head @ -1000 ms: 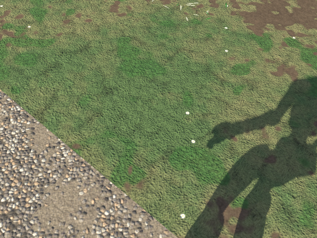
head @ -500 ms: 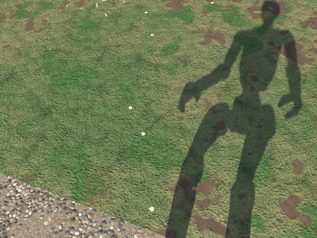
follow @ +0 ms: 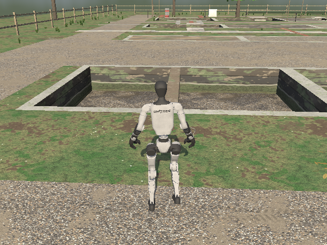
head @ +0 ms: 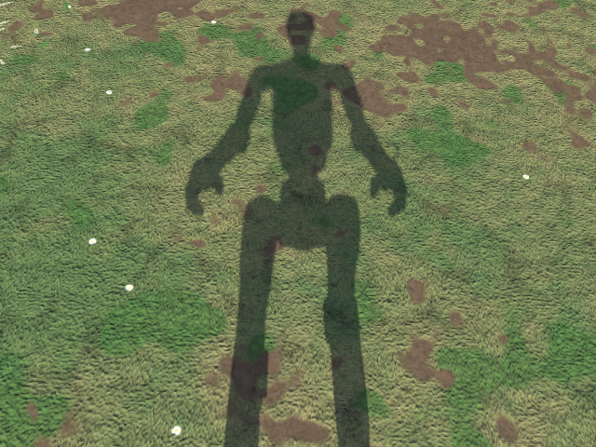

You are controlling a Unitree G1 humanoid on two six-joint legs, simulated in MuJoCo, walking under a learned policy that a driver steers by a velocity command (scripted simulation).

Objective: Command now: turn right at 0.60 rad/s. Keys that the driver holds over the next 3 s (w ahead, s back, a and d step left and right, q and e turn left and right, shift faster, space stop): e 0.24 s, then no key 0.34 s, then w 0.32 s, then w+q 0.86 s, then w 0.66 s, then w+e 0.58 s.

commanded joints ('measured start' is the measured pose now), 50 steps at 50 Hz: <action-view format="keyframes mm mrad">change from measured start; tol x32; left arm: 1 -74 39 4 -106 -1 -14 -5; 43 -159 -61 -53 -17 8 -144 -60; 50 288 192 28 74 26 -137 -31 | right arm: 1 1 -176 -46 -65 -2 2 -13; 50 151 -16 30 -83 28 -65 29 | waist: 1 -39 212 -93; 10 19 216 -125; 13 28 -258 -180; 36 -42 304 41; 50 139 -216 -194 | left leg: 1 210 248 -154 -125 394 217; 10 111 276 -14 15 348 127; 14 -429 26 -59 756 -435 -85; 32 123 4 -10 23 20 -31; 37 69 343 -568 -302 -521 247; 47 -64 183 -202 -181 -80 147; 50 -457 -17 -27 506 -260 -8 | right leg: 1 -109 -55 -38 -84 17 28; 10 278 -39 -167 -654 217 -80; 13 564 -468 447 -754 873 -427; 32 224 -167 192 -774 -23 -240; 40 -225 -92 -36 -194 -67 -127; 48 499 -11 -152 -656 244 -108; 50 802 -405 412 -832 -18 -270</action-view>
